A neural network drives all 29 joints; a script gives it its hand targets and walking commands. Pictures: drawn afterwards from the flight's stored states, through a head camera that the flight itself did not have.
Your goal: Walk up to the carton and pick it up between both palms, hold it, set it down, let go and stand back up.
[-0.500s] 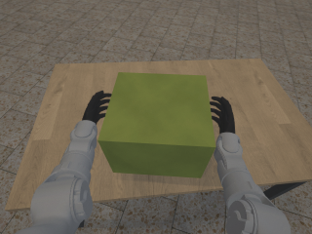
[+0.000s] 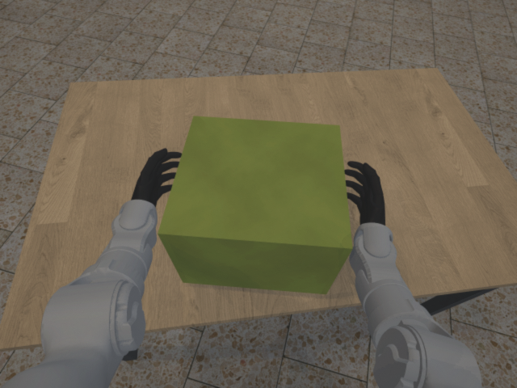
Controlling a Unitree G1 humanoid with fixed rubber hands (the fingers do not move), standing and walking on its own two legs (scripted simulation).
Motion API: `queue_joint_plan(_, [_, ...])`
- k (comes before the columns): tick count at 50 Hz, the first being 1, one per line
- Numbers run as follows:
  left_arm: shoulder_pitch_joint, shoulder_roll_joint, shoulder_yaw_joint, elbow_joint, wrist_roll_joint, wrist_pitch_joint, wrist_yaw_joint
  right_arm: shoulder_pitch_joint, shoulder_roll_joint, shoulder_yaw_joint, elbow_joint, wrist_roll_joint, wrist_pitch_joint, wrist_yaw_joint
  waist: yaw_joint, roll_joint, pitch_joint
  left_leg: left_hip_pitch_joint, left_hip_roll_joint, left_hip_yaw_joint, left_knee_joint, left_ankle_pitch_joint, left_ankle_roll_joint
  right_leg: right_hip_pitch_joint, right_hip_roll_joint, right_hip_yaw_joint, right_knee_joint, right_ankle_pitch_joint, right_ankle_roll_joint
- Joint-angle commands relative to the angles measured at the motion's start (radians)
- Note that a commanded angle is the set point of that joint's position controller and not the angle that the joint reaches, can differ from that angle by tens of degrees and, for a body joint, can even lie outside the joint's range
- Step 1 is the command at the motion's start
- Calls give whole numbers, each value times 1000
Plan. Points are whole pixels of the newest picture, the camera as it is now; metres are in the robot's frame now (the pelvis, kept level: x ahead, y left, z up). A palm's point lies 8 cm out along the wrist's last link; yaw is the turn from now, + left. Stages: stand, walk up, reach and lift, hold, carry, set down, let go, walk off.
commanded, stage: set down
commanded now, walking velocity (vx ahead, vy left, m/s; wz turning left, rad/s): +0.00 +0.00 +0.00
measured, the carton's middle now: (259, 205) +0.44 -0.01 -0.04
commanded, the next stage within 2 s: none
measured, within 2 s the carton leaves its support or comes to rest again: rests again in 0.30 s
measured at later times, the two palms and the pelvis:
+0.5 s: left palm (151, 202) +0.43 +0.17 +0.00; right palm (367, 226) +0.37 -0.18 +0.00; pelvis -0.02 +0.00 -0.01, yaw +0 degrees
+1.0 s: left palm (150, 202) +0.43 +0.18 +0.00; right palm (365, 228) +0.36 -0.18 +0.00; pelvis -0.03 +0.01 -0.01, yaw +0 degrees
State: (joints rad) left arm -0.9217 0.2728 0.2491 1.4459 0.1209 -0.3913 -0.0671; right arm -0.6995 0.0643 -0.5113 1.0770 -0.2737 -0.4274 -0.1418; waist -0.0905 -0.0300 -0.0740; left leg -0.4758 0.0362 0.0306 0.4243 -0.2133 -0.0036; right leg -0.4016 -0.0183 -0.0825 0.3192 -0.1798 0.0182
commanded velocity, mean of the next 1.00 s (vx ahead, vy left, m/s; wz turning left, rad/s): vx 0.00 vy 0.00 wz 0.00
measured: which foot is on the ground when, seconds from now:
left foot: down 0.00-1.00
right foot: down 0.00-1.00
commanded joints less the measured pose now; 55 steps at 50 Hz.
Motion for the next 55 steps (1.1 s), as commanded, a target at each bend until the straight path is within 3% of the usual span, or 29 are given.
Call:
queue_joint_plan(1, [-567,-524,-126,-94,67,-110,-132,-476,511,293,30,-102,-36,144,-13,113,-616,282,-16,21,63,589,-79,295,12,2,93,621,-2])
queue_joint_plan(7, [-567,-495,-76,-38,96,-115,-140,-490,501,243,50,-116,-33,147,-2,123,-589,240,-17,23,50,487,-65,241,4,1,86,524,-10])
queue_joint_plan(10, [-584,-506,-95,-37,86,-133,-129,-493,505,238,63,-121,-53,148,-2,150,-630,264,-11,19,78,538,-80,186,12,-7,90,516,-19])
queue_joint_plan(15, [-595,-499,-81,5,98,-146,-132,-527,485,206,61,-141,-57,158,-4,131,-629,261,-9,12,79,505,-80,153,11,-12,89,469,-17])
queue_joint_plan(17, [-609,-503,-90,13,95,-153,-120,-542,468,190,66,-143,-67,166,8,160,-648,288,-1,12,92,527,-92,90,19,-23,83,412,-30])
queue_joint_plan(20, [-605,-495,-69,43,104,-163,-119,-545,465,176,67,-157,-69,171,7,133,-650,253,-2,12,88,466,-77,77,16,-18,84,364,-28])
queue_joint_plan(27, [-600,-482,-46,77,113,-173,-133,-519,482,165,94,-173,-64,166,-14,105,-627,161,-12,16,67,383,-57,140,-1,-5,110,443,-10])
queue_joint_plan(32, [-628,-483,-44,69,135,-162,-122,-519,468,116,132,-186,-62,172,-15,168,-607,211,-1,7,85,383,-80,4,7,-21,92,301,-33])
queue_joint_plan(34, [-622,-477,-38,83,139,-158,-120,-528,465,116,127,-190,-62,173,-7,158,-601,219,-2,5,95,371,-74,-27,9,-25,86,267,-35])
queue_joint_plan(35, [-600,-486,-40,96,143,-154,-120,-513,456,103,132,-196,-59,173,-17,166,-580,222,0,5,91,365,-78,-25,10,-28,86,268,-36])
queue_joint_plan(39, [-574,-473,-18,98,152,-151,-126,-507,463,116,119,-183,-58,174,-1,158,-585,193,-8,7,91,375,-68,5,5,-19,88,318,-33])
queue_joint_plan(40, [-571,-472,-17,110,151,-150,-129,-490,466,112,130,-186,-53,173,-18,147,-569,185,-7,3,90,357,-67,12,3,-17,94,317,-30])
queue_joint_plan(43, [-581,-476,-12,109,157,-152,-131,-492,463,107,125,-199,-49,174,-21,133,-564,182,-4,8,77,335,-62,0,5,-24,91,300,-23])
queue_joint_plan(47, [-600,-480,-14,103,167,-145,-123,-502,459,77,125,-210,-52,175,-19,168,-574,190,1,-3,94,334,-75,-54,6,-29,93,237,-35])
queue_joint_plan(50, [-584,-479,-4,117,179,-139,-125,-481,455,52,157,-223,-43,174,-42,155,-543,187,0,-1,98,318,-71,-63,8,-29,91,236,-34])
queue_joint_plan(53, [-568,-465,18,120,189,-133,-128,-468,473,67,149,-220,-37,174,-29,138,-528,136,-5,1,91,270,-56,-35,0,-18,104,239,-27])
queue_joint_plan(55, [-577,-465,22,107,198,-131,-126,-478,471,64,151,-214,-36,177,-25,169,-527,140,-4,-2,100,289,-64,-63,1,-25,112,238,-30])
